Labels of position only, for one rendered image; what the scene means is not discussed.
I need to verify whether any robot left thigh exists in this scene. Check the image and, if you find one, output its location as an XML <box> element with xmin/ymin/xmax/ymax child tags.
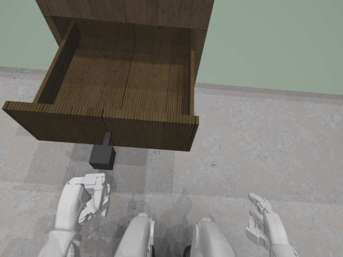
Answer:
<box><xmin>114</xmin><ymin>216</ymin><xmax>155</xmax><ymax>257</ymax></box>

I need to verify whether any cabinet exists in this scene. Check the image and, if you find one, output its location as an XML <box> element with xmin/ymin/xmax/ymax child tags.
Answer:
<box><xmin>36</xmin><ymin>0</ymin><xmax>214</xmax><ymax>87</ymax></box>

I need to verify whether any robot left forearm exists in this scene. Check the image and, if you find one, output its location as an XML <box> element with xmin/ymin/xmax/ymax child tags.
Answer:
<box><xmin>38</xmin><ymin>229</ymin><xmax>82</xmax><ymax>257</ymax></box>

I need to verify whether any handle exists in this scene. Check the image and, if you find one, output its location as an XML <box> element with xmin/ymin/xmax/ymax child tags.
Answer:
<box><xmin>89</xmin><ymin>132</ymin><xmax>116</xmax><ymax>170</ymax></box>

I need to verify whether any robot right forearm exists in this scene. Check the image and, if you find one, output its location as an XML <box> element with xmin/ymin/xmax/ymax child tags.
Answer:
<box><xmin>270</xmin><ymin>244</ymin><xmax>299</xmax><ymax>257</ymax></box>

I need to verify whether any right robot shin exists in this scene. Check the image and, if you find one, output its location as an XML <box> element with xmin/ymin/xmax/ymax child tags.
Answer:
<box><xmin>190</xmin><ymin>218</ymin><xmax>211</xmax><ymax>257</ymax></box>

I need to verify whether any robot right hand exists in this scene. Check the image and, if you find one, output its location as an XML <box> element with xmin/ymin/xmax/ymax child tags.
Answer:
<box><xmin>246</xmin><ymin>192</ymin><xmax>290</xmax><ymax>251</ymax></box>

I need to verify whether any drawer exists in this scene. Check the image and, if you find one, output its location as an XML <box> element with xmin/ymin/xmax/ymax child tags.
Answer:
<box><xmin>2</xmin><ymin>18</ymin><xmax>199</xmax><ymax>152</ymax></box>

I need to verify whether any robot left hand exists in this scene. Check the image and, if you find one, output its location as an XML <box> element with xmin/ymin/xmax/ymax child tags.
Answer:
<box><xmin>55</xmin><ymin>173</ymin><xmax>111</xmax><ymax>232</ymax></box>

